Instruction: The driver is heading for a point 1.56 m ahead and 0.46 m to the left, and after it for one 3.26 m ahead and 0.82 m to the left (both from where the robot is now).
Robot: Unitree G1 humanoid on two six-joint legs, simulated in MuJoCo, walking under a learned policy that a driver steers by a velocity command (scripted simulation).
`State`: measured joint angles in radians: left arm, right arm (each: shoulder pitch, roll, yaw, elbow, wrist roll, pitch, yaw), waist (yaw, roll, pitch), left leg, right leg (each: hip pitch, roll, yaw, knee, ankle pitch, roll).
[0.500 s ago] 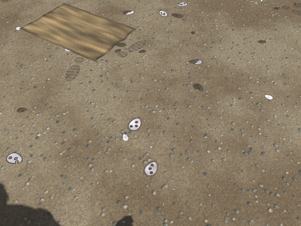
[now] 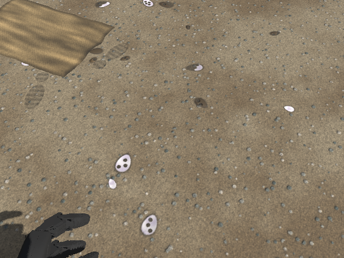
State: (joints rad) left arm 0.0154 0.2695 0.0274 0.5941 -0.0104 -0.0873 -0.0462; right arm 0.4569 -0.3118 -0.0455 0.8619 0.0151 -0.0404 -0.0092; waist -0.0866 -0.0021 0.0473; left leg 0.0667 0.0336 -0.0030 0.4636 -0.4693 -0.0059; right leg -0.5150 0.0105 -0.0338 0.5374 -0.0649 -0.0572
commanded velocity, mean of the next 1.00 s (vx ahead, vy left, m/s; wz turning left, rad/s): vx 0.50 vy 0.00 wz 0.00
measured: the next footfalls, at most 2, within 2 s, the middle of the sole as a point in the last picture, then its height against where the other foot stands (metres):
left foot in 0.52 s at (132, 252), level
right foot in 1.04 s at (189, 178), level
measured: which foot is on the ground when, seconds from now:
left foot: down 0.00-0.00, up 0.02-0.50, down 0.52-1.00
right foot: down 0.00-0.52, up 0.54-1.00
